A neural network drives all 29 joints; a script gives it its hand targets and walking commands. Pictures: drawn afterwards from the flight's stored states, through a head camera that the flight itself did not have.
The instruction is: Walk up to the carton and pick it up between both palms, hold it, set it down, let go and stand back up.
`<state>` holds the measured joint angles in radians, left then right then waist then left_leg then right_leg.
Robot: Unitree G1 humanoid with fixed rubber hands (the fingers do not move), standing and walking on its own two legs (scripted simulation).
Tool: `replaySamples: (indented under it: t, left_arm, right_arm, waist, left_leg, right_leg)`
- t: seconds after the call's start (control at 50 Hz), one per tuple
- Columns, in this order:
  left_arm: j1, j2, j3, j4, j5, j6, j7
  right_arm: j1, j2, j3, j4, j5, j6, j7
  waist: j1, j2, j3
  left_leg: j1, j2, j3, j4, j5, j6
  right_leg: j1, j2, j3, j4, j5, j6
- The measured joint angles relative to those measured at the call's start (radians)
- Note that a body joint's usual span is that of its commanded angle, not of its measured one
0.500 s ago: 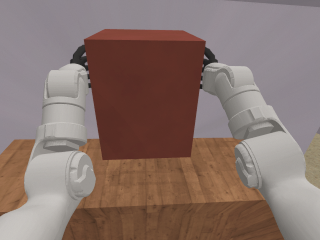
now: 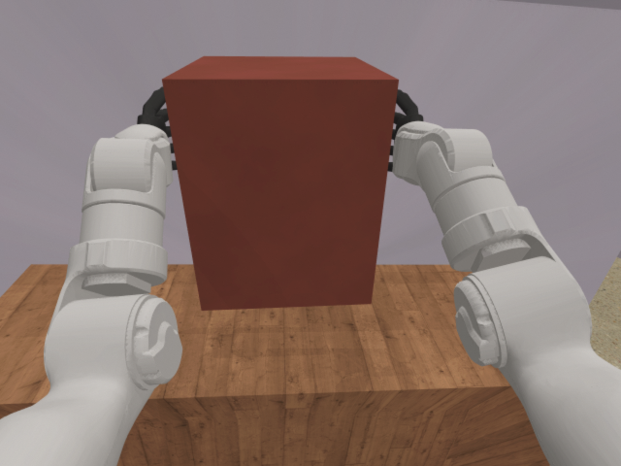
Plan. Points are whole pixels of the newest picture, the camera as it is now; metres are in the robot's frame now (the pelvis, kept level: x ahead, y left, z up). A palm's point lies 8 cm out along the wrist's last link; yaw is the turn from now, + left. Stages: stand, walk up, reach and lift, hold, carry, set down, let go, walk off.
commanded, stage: hold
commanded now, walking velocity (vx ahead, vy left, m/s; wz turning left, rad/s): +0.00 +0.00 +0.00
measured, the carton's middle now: (283, 174) +0.38 -0.01 +0.29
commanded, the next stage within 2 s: set down in 1.06 s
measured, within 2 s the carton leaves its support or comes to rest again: neither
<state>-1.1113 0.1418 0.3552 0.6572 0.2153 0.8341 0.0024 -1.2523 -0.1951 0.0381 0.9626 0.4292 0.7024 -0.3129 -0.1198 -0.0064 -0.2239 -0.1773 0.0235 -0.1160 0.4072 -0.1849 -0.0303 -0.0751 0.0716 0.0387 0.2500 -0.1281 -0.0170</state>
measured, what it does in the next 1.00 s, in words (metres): stands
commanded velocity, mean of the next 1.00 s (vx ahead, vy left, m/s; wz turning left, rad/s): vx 0.00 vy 0.00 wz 0.00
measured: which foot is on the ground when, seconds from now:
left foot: down 0.00-1.00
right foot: down 0.00-1.00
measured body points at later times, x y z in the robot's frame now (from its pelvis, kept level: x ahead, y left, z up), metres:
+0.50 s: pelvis +0.00 +0.00 +0.00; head -0.10 +0.03 +0.44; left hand +0.40 +0.14 +0.34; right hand +0.37 -0.15 +0.34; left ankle +0.03 +0.13 -0.75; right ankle +0.01 -0.11 -0.75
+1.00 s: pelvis +0.00 +0.00 +0.00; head -0.10 +0.03 +0.44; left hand +0.40 +0.14 +0.33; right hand +0.37 -0.15 +0.34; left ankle +0.03 +0.13 -0.75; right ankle +0.01 -0.11 -0.75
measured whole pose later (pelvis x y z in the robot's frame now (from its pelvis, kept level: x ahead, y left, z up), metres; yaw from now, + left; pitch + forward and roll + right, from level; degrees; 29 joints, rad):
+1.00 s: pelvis +0.00 +0.00 +0.00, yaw -1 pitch -3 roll -2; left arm -1.13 0.13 0.40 0.67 0.24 0.85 0.00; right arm -1.25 -0.19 0.03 0.98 0.44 0.71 -0.32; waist -0.12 -0.01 -0.23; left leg -0.17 0.02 -0.10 0.41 -0.19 -0.03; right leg -0.07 0.07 0.05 0.25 -0.13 -0.02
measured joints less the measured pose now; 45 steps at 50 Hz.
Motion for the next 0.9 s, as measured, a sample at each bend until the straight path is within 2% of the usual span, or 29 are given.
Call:
replaySamples:
  t: [0.06, 0.18, 0.28, 0.36, 0.42, 0.52, 0.62, 0.74, 0.9]
  left_arm:
    - [-0.009, 0.001, -0.007, 0.006, -0.001, 0.001, 0.007]
    - [-0.016, -0.032, 0.053, 0.01, 0.033, 0.006, 0.009]
    - [-0.005, -0.021, 0.041, 0.003, 0.021, 0.005, 0.007]
    - [-0.02, -0.002, 0.025, 0.038, 0.008, -0.003, 0.005]
    - [-0.015, 0.005, 0.002, 0.023, 0.0, -0.003, 0.007]
    - [-0.038, -0.004, 0.04, 0.05, 0.026, -0.006, -0.001]
    - [0.002, -0.018, 0.027, -0.017, 0.027, 0.012, 0.0]
    - [0.015, -0.027, 0.026, -0.025, 0.021, 0.01, 0.007]
    - [0.013, -0.012, 0.009, -0.037, -0.003, 0.013, 0.014]
  right_arm:
    - [-0.011, -0.001, -0.014, 0.013, 0.002, -0.004, -0.001]
    - [-0.035, -0.019, 0.018, 0.054, 0.03, -0.004, 0.004]
    - [-0.023, -0.01, 0.027, 0.041, 0.017, -0.006, 0.008]
    - [-0.016, 0.001, 0.007, 0.037, -0.006, -0.004, 0.009]
    - [-0.005, 0.001, 0.006, 0.017, -0.003, -0.009, 0.007]
    - [-0.018, 0.001, -0.006, 0.035, -0.005, -0.005, 0.006]
    - [-0.011, -0.008, 0.023, 0.022, 0.025, -0.009, 0.004]
    - [-0.01, -0.017, 0.04, 0.022, 0.032, -0.006, 0.007]
    - [0.024, -0.01, 0.03, -0.038, 0.024, 0.001, -0.001]
  waist:
    - [-0.01, -0.005, -0.006]
    - [0.015, 0.013, -0.003]
    - [0.02, 0.027, -0.005]
    - [0.015, 0.023, -0.01]
    - [0.007, 0.019, -0.014]
    - [0.0, 0.002, 0.003]
    - [0.006, 0.005, 0.005]
    - [0.021, 0.017, 0.002]
    - [0.004, 0.01, -0.009]
  left_leg:
    - [-0.007, 0.0, -0.001, 0.002, 0.0, -0.001]
    - [0.008, 0.002, 0.018, -0.001, -0.004, 0.004]
    - [0.01, -0.004, 0.015, -0.007, 0.0, 0.008]
    - [0.007, -0.005, 0.008, -0.008, 0.001, 0.007]
    - [0.002, -0.004, 0.004, -0.004, -0.001, 0.005]
    - [0.016, 0.0, 0.011, -0.008, -0.003, 0.005]
    - [0.013, 0.002, 0.021, -0.006, -0.005, 0.005]
    - [0.007, -0.002, 0.02, -0.004, -0.005, 0.008]
    - [0.004, -0.002, 0.005, 0.0, -0.006, 0.005]
  right_leg:
    - [-0.008, 0.0, -0.001, 0.005, -0.002, -0.001]
    - [0.0, 0.0, 0.018, 0.003, 0.0, 0.003]
    - [0.002, -0.006, 0.014, 0.002, -0.002, 0.007]
    - [0.002, -0.006, 0.008, 0.0, -0.003, 0.005]
    - [0.003, -0.004, 0.004, -0.006, -0.001, 0.004]
    - [0.014, -0.002, 0.011, -0.01, 0.0, 0.002]
    - [0.008, 0.0, 0.021, -0.007, 0.001, 0.003]
    - [0.001, -0.004, 0.019, 0.0, -0.004, 0.006]
    - [0.008, -0.002, 0.005, -0.009, -0.002, 0.003]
